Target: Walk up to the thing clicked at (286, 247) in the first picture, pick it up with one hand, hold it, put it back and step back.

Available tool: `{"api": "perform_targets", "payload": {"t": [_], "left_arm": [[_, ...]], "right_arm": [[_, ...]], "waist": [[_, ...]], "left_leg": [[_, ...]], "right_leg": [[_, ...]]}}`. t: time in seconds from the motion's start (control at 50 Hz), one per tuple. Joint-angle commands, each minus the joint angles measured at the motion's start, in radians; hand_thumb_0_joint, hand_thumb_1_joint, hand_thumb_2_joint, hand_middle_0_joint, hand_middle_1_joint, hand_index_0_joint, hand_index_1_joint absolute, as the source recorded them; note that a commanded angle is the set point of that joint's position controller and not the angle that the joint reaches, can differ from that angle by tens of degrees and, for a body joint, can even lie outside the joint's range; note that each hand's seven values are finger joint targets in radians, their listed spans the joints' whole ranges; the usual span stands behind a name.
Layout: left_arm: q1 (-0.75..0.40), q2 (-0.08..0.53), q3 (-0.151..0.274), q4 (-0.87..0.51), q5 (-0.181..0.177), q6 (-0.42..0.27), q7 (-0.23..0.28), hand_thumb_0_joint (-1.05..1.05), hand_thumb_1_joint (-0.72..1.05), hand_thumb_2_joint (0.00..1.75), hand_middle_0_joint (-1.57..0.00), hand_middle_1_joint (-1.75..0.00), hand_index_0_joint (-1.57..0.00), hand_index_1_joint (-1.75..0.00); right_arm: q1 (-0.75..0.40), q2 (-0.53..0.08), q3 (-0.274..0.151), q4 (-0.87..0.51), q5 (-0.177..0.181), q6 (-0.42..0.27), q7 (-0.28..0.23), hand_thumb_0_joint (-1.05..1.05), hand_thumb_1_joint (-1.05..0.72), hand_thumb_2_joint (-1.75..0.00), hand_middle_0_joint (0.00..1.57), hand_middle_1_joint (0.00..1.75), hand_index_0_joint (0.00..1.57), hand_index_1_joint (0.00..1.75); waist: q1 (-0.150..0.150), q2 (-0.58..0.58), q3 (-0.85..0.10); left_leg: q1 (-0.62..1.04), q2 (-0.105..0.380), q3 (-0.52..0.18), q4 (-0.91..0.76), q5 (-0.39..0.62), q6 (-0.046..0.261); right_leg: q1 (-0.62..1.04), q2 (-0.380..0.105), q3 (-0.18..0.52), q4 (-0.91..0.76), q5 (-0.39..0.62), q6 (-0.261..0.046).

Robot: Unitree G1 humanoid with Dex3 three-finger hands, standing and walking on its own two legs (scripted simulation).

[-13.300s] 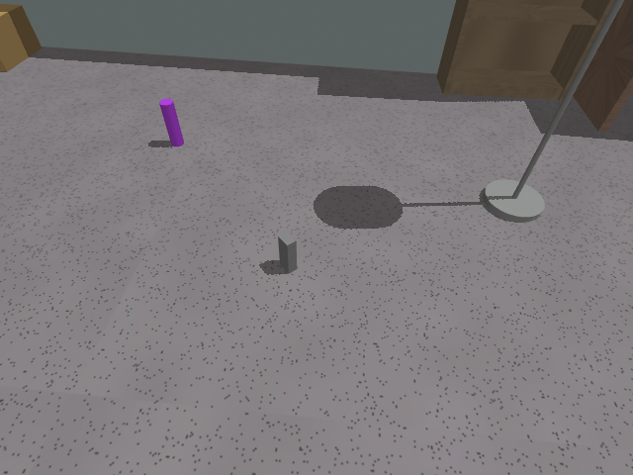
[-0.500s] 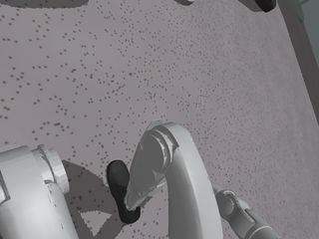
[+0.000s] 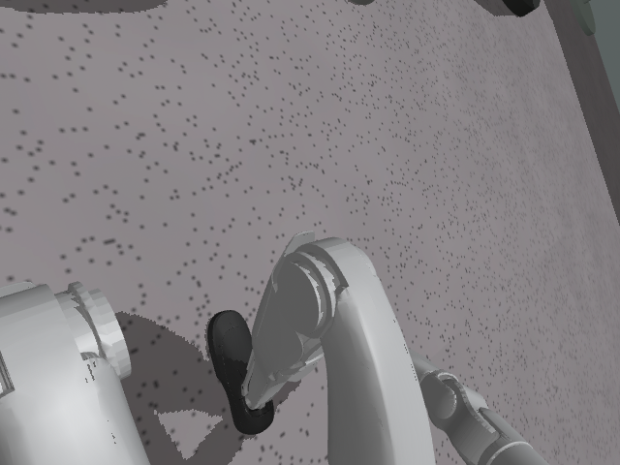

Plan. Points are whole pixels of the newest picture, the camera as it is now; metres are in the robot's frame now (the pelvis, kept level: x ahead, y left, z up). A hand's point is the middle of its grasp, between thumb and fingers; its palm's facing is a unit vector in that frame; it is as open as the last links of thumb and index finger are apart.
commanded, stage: settle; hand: left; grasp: from the side
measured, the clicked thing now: out of the picture +0.42 +0.31 -0.20
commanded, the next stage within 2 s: hold in 1.04 s
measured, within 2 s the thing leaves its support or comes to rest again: leaves its support in 0.32 s
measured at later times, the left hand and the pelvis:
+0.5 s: hand out of the picture +0.40 +0.34 -0.14, palm faces +0.44 -0.90 -0.01, open 10.2 cm; pelvis +0.00 +0.00 +0.01, yaw +2 degrees
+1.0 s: hand out of the picture +0.37 +0.35 -0.03, palm faces +0.43 -0.90 -0.08, open 10.3 cm; pelvis +0.02 -0.01 +0.04, yaw +7 degrees
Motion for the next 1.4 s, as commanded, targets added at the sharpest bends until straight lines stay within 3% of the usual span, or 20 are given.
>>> {"api": "perform_targets", "payload": {"t": [0.0,0.16,0.24,0.32,0.42,0.6,0.68,0.8,0.82,0.88,0.96,1.04,1.08,1.1,1.12,1.14,1.16,1.26,1.28,1.38], "left_arm": [[-0.144,0.172,0.014,-0.112,-0.009,-0.06,-0.011,0.0,0.37,1.22,-1.26,-1.33,-1.27,-1.33],[-0.149,0.19,0.046,-0.191,-0.02,-0.05,-0.022,0.0,0.34,1.33,-1.34,-1.43,-1.34,-1.45],[-0.187,0.21,0.04,-0.29,-0.007,-0.042,-0.029,0.0,0.29,1.33,-1.35,-1.44,-1.34,-1.46],[-0.188,0.183,0.031,-0.381,-0.013,-0.018,-0.038,0.0,0.23,1.33,-1.34,-1.45,-1.34,-1.47],[-0.179,0.118,-0.008,-0.461,-0.019,0.038,-0.052,0.0,0.23,1.32,-1.36,-1.47,-1.37,-1.49],[-0.116,-0.019,-0.077,-0.575,-0.041,0.154,-0.089,0.0,0.2,1.31,-1.35,-1.48,-1.37,-1.48],[-0.12,-0.027,-0.073,-0.698,-0.038,0.201,-0.093,0.0,0.2,1.32,-1.37,-1.49,-1.38,-1.5],[-0.117,-0.097,-0.09,-0.792,-0.058,0.279,-0.083,0.0,0.17,1.31,-1.32,-1.47,-1.33,-1.48],[-0.125,-0.086,-0.084,-0.809,-0.057,0.288,-0.084,0.0,0.15,1.31,-1.32,-1.47,-1.33,-1.48],[-0.118,-0.133,-0.115,-0.803,-0.051,0.31,-0.095,0.0,0.13,1.29,-1.3,-1.45,-1.31,-1.47],[-0.07,-0.135,-0.088,-0.801,-0.059,0.338,-0.112,0.0,0.1,1.25,-1.26,-1.42,-1.28,-1.43],[-0.098,-0.143,-0.061,-0.828,-0.08,0.36,-0.13,0.0,0.11,1.28,-1.28,-1.45,-1.29,-1.46],[-0.065,-0.194,-0.088,-0.767,-0.083,0.377,-0.141,0.0,0.11,1.29,-1.28,-1.45,-1.29,-1.46],[-0.106,-0.147,-0.057,-0.836,-0.078,0.374,-0.14,0.0,0.15,1.29,-1.27,-1.44,-1.29,-1.45],[-0.094,-0.133,-0.048,-0.815,-0.071,0.38,-0.138,0.0,0.14,1.28,-1.27,-1.43,-1.28,-1.44],[-0.113,-0.136,-0.052,-0.832,-0.065,0.382,-0.137,0.0,0.14,1.2,-1.28,-1.46,-1.32,-1.44],[-0.094,-0.154,-0.06,-0.828,-0.063,0.387,-0.139,0.0,0.06,1.22,-1.25,-1.46,-1.29,-1.44],[-0.034,-0.167,-0.049,-0.941,-0.082,0.417,-0.17,0.0,0.06,1.18,-1.21,-1.4,-1.25,-1.38],[-0.051,-0.133,-0.031,-1.006,-0.084,0.421,-0.176,0.0,0.03,1.16,-1.21,-1.39,-1.25,-1.37],[-0.004,-0.222,-0.05,-1.051,-0.111,0.489,-0.171,0.0,0.02,1.16,-1.18,-1.38,-1.22,-1.36]], "right_arm": [[0.04,-0.362,-0.118,-0.019,0.0,0.009,-0.021,0.0,-0.88,-0.89,0.2,0.3,0.2,0.3],[0.053,-0.368,-0.134,-0.013,0.0,0.013,-0.025,0.0,-0.9,-0.9,0.2,0.3,0.2,0.3],[0.058,-0.36,-0.152,-0.013,0.004,0.011,-0.023,0.0,-0.91,-0.9,0.2,0.3,0.2,0.3],[0.083,-0.358,-0.184,-0.009,0.012,0.01,-0.023,0.0,-0.91,-0.9,0.2,0.3,0.2,0.3],[0.115,-0.349,-0.226,-0.007,0.037,0.006,-0.024,0.0,-0.9,-0.9,0.2,0.3,0.2,0.3],[0.183,-0.307,-0.315,-0.002,0.103,-0.002,-0.019,0.0,-0.89,-0.89,0.2,0.3,0.2,0.3],[0.204,-0.288,-0.362,-0.003,0.138,-0.002,-0.022,0.0,-0.89,-0.89,0.2,0.3,0.2,0.3],[0.261,-0.241,-0.414,0.004,0.185,0.0,-0.034,0.0,-0.88,-0.89,0.2,0.3,0.2,0.3],[0.269,-0.235,-0.423,0.011,0.194,0.0,-0.037,0.0,-0.88,-0.89,0.2,0.3,0.2,0.3],[0.285,-0.213,-0.44,0.017,0.208,0.001,-0.041,0.0,-0.88,-0.89,0.2,0.3,0.2,0.3],[0.294,-0.191,-0.461,0.008,0.231,0.001,-0.048,0.0,-0.88,-0.89,0.2,0.3,0.2,0.3],[0.323,-0.186,-0.489,0.025,0.25,-0.002,-0.058,0.0,-0.87,-0.89,0.2,0.3,0.2,0.3],[0.317,-0.171,-0.489,0.015,0.259,-0.005,-0.062,0.0,-0.87,-0.89,0.2,0.3,0.2,0.3],[0.323,-0.169,-0.499,0.016,0.26,-0.006,-0.065,0.0,-0.87,-0.89,0.2,0.3,0.2,0.3],[0.318,-0.164,-0.503,0.017,0.263,-0.007,-0.067,0.0,-0.87,-0.89,0.2,0.3,0.2,0.3],[0.323,-0.16,-0.507,0.017,0.264,-0.007,-0.069,0.0,-0.9,-0.89,0.2,0.3,0.2,0.3],[0.317,-0.155,-0.514,0.013,0.268,-0.008,-0.07,0.0,-0.91,-0.9,0.2,0.3,0.2,0.3],[0.328,-0.151,-0.545,-0.003,0.292,-0.017,-0.083,0.0,-0.91,-0.89,0.2,0.3,0.2,0.3],[0.329,-0.15,-0.555,-0.003,0.297,-0.02,-0.087,0.0,-0.91,-0.89,0.2,0.3,0.2,0.3],[0.346,-0.13,-0.578,-0.013,0.327,-0.034,-0.106,0.0,-0.91,-0.89,0.2,0.3,0.2,0.3]], "waist": [[-0.087,0.564,-0.568],[-0.076,0.608,-0.602],[-0.068,0.649,-0.637],[-0.059,0.675,-0.684],[-0.043,0.687,-0.722],[0.019,0.627,-0.764],[0.07,0.674,-0.824],[0.087,0.627,-0.906],[0.099,0.629,-0.914],[0.086,0.577,-0.918],[0.125,0.55,-1.001],[0.132,0.525,-1.052],[0.12,0.48,-1.033],[0.133,0.471,-1.059],[0.151,0.475,-1.071],[0.148,0.476,-1.065],[0.155,0.462,-1.073],[0.188,0.497,-1.156],[0.204,0.526,-1.178],[0.198,0.483,-1.18]], "left_leg": [[0.366,0.046,0.069,-0.373,0.137,-0.042],[0.419,0.051,0.07,-0.375,0.193,-0.051],[0.427,0.048,0.086,-0.38,0.187,-0.05],[0.446,0.045,0.096,-0.396,0.169,-0.051],[0.457,0.038,0.106,-0.424,0.165,-0.052],[0.387,0.013,0.142,-0.465,0.099,-0.032],[0.44,0.011,0.144,-0.522,0.085,-0.038],[0.414,-0.011,0.202,-0.523,0.111,-0.022],[0.405,-0.014,0.21,-0.531,0.107,-0.019],[0.388,-0.018,0.226,-0.533,0.112,-0.011],[0.408,-0.027,0.244,-0.55,0.133,-0.006],[0.431,-0.03,0.262,-0.552,0.176,-0.005],[0.392,-0.034,0.272,-0.552,0.172,0.001],[0.383,-0.035,0.279,-0.554,0.169,0.004],[0.387,-0.037,0.291,-0.56,0.168,0.006],[0.384,-0.038,0.294,-0.566,0.164,0.006],[0.387,-0.039,0.299,-0.573,0.154,0.009],[0.472,-0.039,0.313,-0.631,0.202,0.002],[0.502,-0.038,0.315,-0.644,0.196,0.001],[0.551,-0.038,0.312,-0.697,0.21,0.004]], "right_leg": [[0.281,0.05,-0.075,-0.138,0.112,-0.056],[0.279,0.047,-0.069,-0.127,0.153,-0.057],[0.279,0.045,-0.055,-0.126,0.148,-0.062],[0.27,0.043,-0.044,-0.132,0.136,-0.067],[0.245,0.036,-0.032,-0.135,0.136,-0.07],[0.185,0.024,0.006,-0.162,0.086,-0.078],[0.14,0.011,0.027,-0.156,0.063,-0.086],[0.176,0.005,0.07,-0.204,0.073,-0.091],[0.174,0.004,0.076,-0.209,0.066,-0.093],[0.189,0.0,0.093,-0.232,0.066,-0.091],[0.212,-0.007,0.112,-0.242,0.058,-0.093],[0.235,-0.013,0.13,-0.255,0.087,-0.092],[0.257,-0.016,0.138,-0.271,0.085,-0.088],[0.281,-0.016,0.145,-0.281,0.082,-0.086],[0.292,-0.019,0.157,-0.289,0.077,-0.086],[0.292,-0.019,0.159,-0.295,0.071,-0.086],[0.29,-0.019,0.164,-0.304,0.059,-0.086],[0.325,-0.027,0.182,-0.329,0.08,-0.092],[0.313,-0.028,0.186,-0.335,0.07,-0.096],[0.339,-0.031,0.201,-0.396,0.081,-0.097]]}}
